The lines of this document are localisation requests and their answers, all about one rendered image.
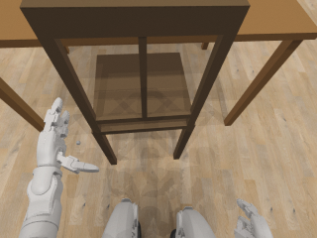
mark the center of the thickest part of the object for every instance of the table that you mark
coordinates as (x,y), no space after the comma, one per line
(266,20)

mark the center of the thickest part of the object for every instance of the left robot shin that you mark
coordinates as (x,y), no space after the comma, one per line
(134,231)

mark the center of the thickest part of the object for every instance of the left robot forearm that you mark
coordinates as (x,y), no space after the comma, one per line
(43,215)

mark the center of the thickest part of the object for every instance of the right robot shin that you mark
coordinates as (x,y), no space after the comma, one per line
(185,208)

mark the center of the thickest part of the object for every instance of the chair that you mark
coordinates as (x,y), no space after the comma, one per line
(142,92)

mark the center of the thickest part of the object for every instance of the right robot hand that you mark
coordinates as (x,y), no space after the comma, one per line
(256,227)

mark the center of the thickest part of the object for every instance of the robot shin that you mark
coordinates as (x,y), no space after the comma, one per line
(185,208)
(134,231)

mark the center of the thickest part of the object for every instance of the left robot hand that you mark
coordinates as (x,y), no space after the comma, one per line
(51,140)

